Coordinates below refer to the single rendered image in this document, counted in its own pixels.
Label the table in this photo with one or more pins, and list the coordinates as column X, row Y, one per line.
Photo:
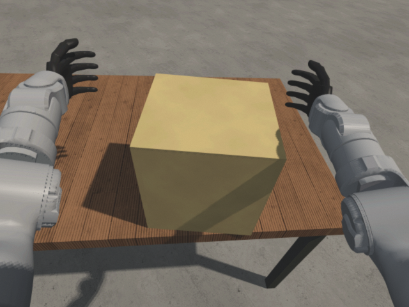
column 101, row 204

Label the robot left upper arm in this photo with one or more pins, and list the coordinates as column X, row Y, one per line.
column 30, row 196

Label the left robot hand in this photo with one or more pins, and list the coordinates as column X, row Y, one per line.
column 60, row 63

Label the robot right upper arm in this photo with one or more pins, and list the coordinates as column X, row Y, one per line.
column 376, row 223

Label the robot right forearm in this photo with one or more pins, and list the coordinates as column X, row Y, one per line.
column 354, row 151

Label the carton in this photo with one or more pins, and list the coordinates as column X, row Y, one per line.
column 207, row 153

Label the robot left forearm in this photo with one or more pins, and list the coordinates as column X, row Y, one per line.
column 30, row 120

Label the right robot hand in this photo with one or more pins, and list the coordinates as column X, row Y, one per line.
column 321, row 86

